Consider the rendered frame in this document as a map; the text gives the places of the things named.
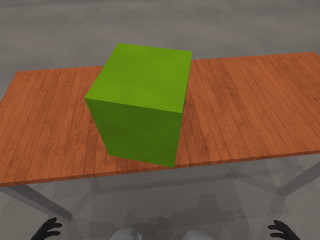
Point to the robot right hand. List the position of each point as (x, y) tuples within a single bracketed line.
[(287, 234)]

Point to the carton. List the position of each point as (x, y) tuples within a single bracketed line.
[(137, 102)]

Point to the robot thigh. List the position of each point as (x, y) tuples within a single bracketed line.
[(197, 235), (127, 234)]

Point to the table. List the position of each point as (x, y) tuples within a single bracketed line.
[(236, 109)]

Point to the left robot thigh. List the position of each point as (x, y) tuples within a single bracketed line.
[(127, 234)]

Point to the robot left hand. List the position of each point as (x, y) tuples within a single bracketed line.
[(42, 233)]

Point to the right robot thigh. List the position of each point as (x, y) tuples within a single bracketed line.
[(197, 235)]

